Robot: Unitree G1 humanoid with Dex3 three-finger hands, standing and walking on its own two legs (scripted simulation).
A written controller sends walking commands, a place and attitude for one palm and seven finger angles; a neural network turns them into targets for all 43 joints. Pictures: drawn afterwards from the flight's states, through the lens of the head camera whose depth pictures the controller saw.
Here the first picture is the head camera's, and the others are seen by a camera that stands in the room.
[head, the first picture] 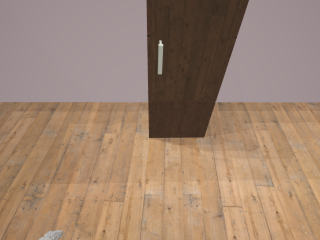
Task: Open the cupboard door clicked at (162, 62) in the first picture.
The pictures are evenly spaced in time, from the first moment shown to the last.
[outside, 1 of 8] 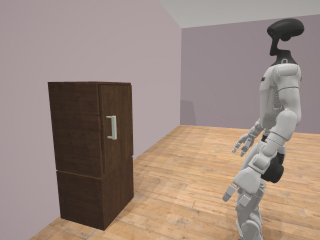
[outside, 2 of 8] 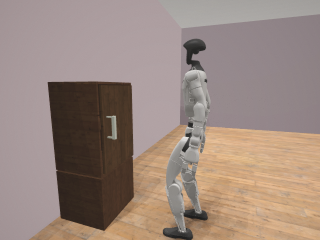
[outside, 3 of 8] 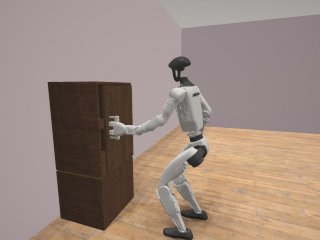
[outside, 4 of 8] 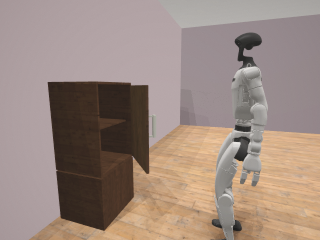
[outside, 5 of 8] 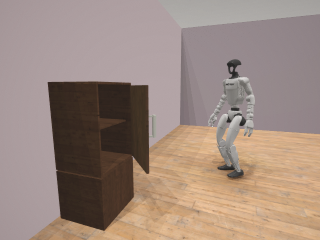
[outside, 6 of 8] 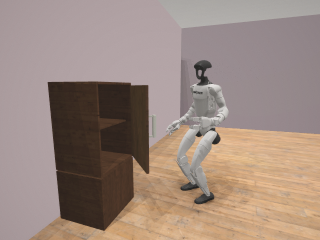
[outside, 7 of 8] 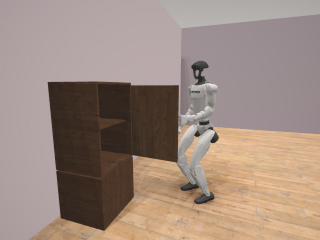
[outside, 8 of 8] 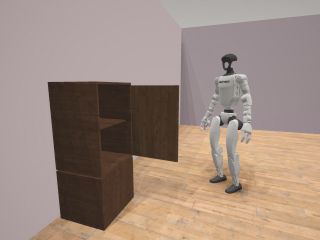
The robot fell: no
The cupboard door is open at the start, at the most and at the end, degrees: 0 87 87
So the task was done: yes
